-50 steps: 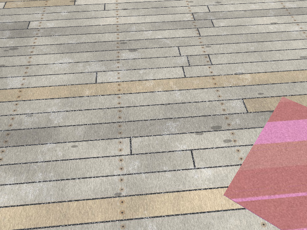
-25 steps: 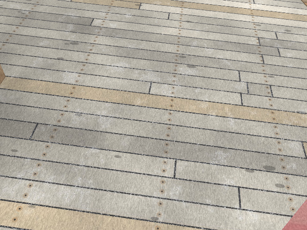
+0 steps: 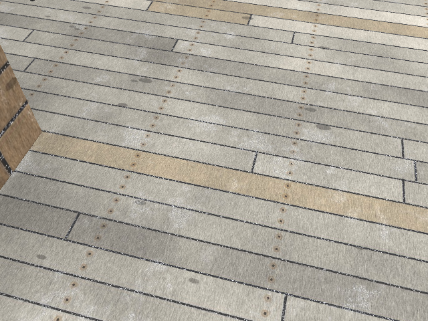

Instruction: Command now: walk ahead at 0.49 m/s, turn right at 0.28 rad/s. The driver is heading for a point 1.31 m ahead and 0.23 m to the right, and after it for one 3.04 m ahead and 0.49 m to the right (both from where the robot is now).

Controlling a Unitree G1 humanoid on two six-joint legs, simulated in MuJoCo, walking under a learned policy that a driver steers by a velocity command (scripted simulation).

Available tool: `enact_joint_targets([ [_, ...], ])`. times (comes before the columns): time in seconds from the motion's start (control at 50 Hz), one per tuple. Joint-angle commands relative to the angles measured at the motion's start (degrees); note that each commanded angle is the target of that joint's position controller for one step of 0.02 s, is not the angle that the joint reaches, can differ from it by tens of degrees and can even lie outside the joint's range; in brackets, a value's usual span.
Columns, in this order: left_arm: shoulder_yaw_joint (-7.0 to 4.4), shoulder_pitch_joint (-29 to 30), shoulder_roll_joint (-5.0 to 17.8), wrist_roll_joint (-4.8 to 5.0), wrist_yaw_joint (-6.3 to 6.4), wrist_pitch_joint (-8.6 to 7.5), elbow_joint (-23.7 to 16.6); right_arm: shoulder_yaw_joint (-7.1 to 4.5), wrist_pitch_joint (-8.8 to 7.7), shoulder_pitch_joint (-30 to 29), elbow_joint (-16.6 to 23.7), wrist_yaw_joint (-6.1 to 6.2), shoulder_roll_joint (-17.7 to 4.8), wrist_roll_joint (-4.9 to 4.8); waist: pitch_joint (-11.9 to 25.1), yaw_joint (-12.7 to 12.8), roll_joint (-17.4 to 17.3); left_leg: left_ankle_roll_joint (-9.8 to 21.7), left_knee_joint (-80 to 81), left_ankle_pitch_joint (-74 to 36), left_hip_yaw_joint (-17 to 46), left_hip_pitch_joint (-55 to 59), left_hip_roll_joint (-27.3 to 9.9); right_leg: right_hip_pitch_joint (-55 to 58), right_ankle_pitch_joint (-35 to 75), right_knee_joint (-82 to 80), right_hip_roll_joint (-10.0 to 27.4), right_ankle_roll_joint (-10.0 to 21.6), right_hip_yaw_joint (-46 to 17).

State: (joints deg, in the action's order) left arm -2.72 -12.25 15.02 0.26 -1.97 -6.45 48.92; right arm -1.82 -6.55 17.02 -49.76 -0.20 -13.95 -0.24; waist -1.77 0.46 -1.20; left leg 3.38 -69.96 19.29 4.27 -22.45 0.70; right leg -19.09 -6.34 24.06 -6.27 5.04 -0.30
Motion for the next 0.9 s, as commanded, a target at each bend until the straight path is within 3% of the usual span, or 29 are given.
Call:
enact_joint_targets([
  [0.02,-0.68,0.0,4.8,-0.11,0.09,-0.34,-3.9,-1.54,-1.30,0.0,5.5,0.52,-5.4,0.95,3.4,-2.1,1.8,-0.9,4.8,-3.1,2.1,-12.3,-6.1,10.5,3.3,-14.1,15.5,11.5,-23.0],
  [0.06,-1.10,-2.0,6.4,0.45,0.72,-0.27,-3.6,-1.29,-0.65,-1.6,6.7,1.04,-4.5,1.39,2.3,-2.0,3.4,-2.9,11.6,-4.3,0.3,-11.8,-5.9,6.5,6.8,-14.9,14.5,12.1,-19.4],
  [0.12,-1.83,-5.5,8.5,0.87,1.87,0.25,-3.3,-0.54,-0.42,-10.2,9.6,1.34,-3.3,1.40,0.8,0.6,3.8,-4.8,26.1,-14.8,-1.0,-9.6,-4.2,2.5,5.7,-14.9,12.3,10.2,-16.1],
  [0.16,-2.01,-7.6,8.9,1.25,2.25,0.83,-3.0,-0.29,-0.66,-14.3,10.7,1.02,-3.0,0.90,1.0,2.2,5.0,-5.4,33.7,-21.4,-1.5,-5.5,-2.0,1.2,4.2,-13.5,10.9,8.5,-15.1],
  [0.22,-1.97,-10.6,8.4,1.67,2.44,1.64,-2.5,-0.61,-0.91,-17.9,12.4,0.62,-4.3,-0.09,1.4,3.5,5.9,-5.8,38.8,-22.9,-0.4,-2.5,-0.4,3.7,0.4,-10.5,12.1,7.4,-18.6],
  [0.26,-2.07,-10.7,8.5,1.58,2.80,2.31,-2.8,-1.34,-1.36,-18.6,13.3,0.40,-6.3,-0.06,1.2,2.6,6.5,-5.1,42.6,-19.3,0.7,-1.1,0.2,7.3,0.8,-6.5,12.8,6.2,-22.2],
  [0.3,-2.13,-8.8,8.0,1.33,3.35,3.37,-3.9,-2.26,-1.97,-13.9,12.5,0.49,-7.9,0.63,3.1,-0.6,7.5,-3.0,47.5,-18.8,-0.1,5.3,0.5,9.2,7.4,1.4,10.5,3.6,-23.0],
  [0.32,-1.62,-7.4,6.2,1.00,3.40,3.48,-5.2,-2.92,-2.19,-8.7,11.8,0.83,-9.8,1.38,7.4,-3.1,6.5,-0.6,48.1,-23.1,1.8,14.4,-3.7,6.6,8.3,9.9,7.5,1.2,-20.7],
  [0.34,-0.50,-7.3,2.8,-0.16,3.55,3.31,-7.3,-3.84,-1.88,-0.1,11.3,1.42,-14.0,2.20,16.1,-5.8,-1.8,3.7,44.5,-37.6,11.4,29.8,-15.7,-2.5,-6.4,27.1,3.1,-1.8,-14.5],
  [0.36,0.36,-18.5,0.5,1.03,3.28,2.97,-7.9,-4.24,-0.45,1.4,10.5,1.02,-15.6,2.16,23.1,-0.8,-19.3,13.7,44.6,-42.1,30.9,42.6,-28.7,-18.0,-34.6,40.2,-1.8,-4.1,-9.5],
  [0.38,-0.98,-19.3,6.9,1.64,3.56,3.63,-6.0,-3.37,0.34,-0.9,11.8,0.82,-10.1,1.12,20.0,-1.2,-12.2,12.9,45.7,-34.4,31.8,37.6,-27.9,-22.1,-31.1,47.6,3.8,-5.5,-10.3],
  [0.4,-1.99,-13.2,9.6,1.48,3.72,4.57,-7.0,-2.43,0.82,-3.3,12.8,0.93,-6.8,0.74,13.9,-2.5,-6.7,10.6,46.1,-34.7,22.4,31.3,-24.4,-23.3,-26.7,50.1,5.2,-6.7,-8.7],
  [0.42,-2.35,-10.5,9.3,1.01,3.93,5.49,-7.7,-1.97,1.33,-6.6,12.9,0.82,-6.2,0.77,10.5,-1.3,-2.7,9.2,47.3,-36.7,15.9,24.6,-21.2,-21.8,-23.7,49.6,6.9,-7.7,-7.0],
  [0.44,-2.69,-9.2,8.7,0.49,4.02,6.28,-8.5,-1.83,1.69,-8.8,12.7,0.67,-5.8,0.76,7.5,0.0,-3.1,8.7,48.8,-37.0,11.7,18.8,-18.9,-20.6,-21.6,47.7,8.5,-8.2,-6.2],
  [0.46,-2.50,-9.6,6.8,0.62,3.82,7.03,-8.9,-1.97,1.79,-9.9,12.3,0.58,-6.5,1.33,5.9,1.0,-4.8,8.5,51.1,-37.2,7.2,13.4,-16.8,-17.3,-19.4,46.7,8.9,-8.6,-4.6],
  [0.5,-2.05,-8.7,4.4,0.96,3.63,7.79,-10.5,-2.52,1.72,-10.6,11.6,0.62,-7.6,1.81,5.1,1.3,-6.7,9.7,53.9,-37.8,2.3,10.3,-15.5,-15.5,-15.8,42.6,9.0,-9.1,-2.6],
  [0.62,-1.85,-1.9,4.2,0.43,2.12,8.09,-14.7,-3.59,3.32,-11.2,10.3,1.72,-10.7,0.63,7.5,0.0,-5.0,10.3,54.8,-34.1,-4.5,12.4,-17.6,-11.2,-5.6,27.7,10.5,-8.2,-0.9],
  [0.72,-2.17,3.0,5.0,0.32,0.97,8.49,-18.1,-4.24,4.32,-8.5,8.3,0.92,-13.1,-0.96,6.5,-1.6,-5.9,9.0,51.0,-29.9,-4.3,15.4,-19.0,-6.4,-9.7,16.1,8.2,-5.3,1.3],
  [0.76,-2.14,0.9,4.3,0.12,0.89,7.95,-17.4,-3.74,4.54,-8.8,7.3,0.75,-12.4,-2.03,7.0,0.3,-5.2,6.5,46.2,-26.6,-4.6,14.3,-16.9,1.6,-3.1,3.2,6.1,-3.0,2.5],
  [0.78,-2.51,-0.8,5.7,-0.32,1.32,7.66,-16.6,-2.68,4.38,-6.1,5.9,0.43,-9.6,-1.76,8.0,0.6,-2.8,3.3,42.4,-22.9,-6.2,10.8,-13.9,10.0,5.4,-3.3,6.7,-1.5,0.7],
  [0.8,-3.00,-3.3,9.4,-1.41,2.25,7.51,-17.0,-0.60,3.86,-4.6,6.4,-0.25,-4.6,0.81,13.5,-0.1,6.3,-1.8,33.0,-7.5,-10.0,3.2,-9.2,22.5,26.2,-2.2,18.6,1.2,-11.5],
  [0.82,-1.79,-0.3,8.7,-2.54,2.68,7.30,-17.7,0.67,3.70,-2.1,6.8,-0.99,-1.8,1.77,14.3,-2.4,15.3,-5.7,27.5,15.8,-8.1,-4.9,-5.8,23.8,32.7,-0.8,28.4,10.3,-20.1],
  [0.84,-1.16,-0.8,5.1,-2.72,2.36,6.65,-16.7,-0.73,4.40,-5.9,6.6,-0.70,-6.9,0.76,13.6,1.1,10.6,-7.2,22.6,18.1,-3.9,-4.7,-6.5,18.7,27.5,-2.3,27.3,12.5,-18.4],
  [0.86,-1.09,0.6,5.5,-2.70,2.12,5.96,-15.8,-1.49,5.05,-7.2,6.9,-0.51,-8.8,-0.52,10.9,0.6,10.0,-7.3,19.6,17.0,-2.7,-5.8,-6.2,17.0,24.5,-2.8,24.8,11.1,-15.0],
  [0.88,-1.58,2.8,6.9,-2.36,2.08,5.53,-15.5,-1.91,5.83,-6.5,5.9,0.12,-9.2,-0.75,9.8,-0.1,9.0,-7.4,17.9,15.2,-2.0,-6.2,-6.1,15.4,21.9,-3.4,23.5,9.5,-12.6],
  [0.9,-1.91,4.6,7.8,-1.72,2.23,5.23,-15.5,-2.56,6.68,-5.6,5.3,0.80,-10.4,-0.33,8.1,-0.5,9.4,-7.9,15.7,12.7,-1.4,-5.8,-5.6,12.6,21.4,-4.1,23.4,8.9,-11.0],
])
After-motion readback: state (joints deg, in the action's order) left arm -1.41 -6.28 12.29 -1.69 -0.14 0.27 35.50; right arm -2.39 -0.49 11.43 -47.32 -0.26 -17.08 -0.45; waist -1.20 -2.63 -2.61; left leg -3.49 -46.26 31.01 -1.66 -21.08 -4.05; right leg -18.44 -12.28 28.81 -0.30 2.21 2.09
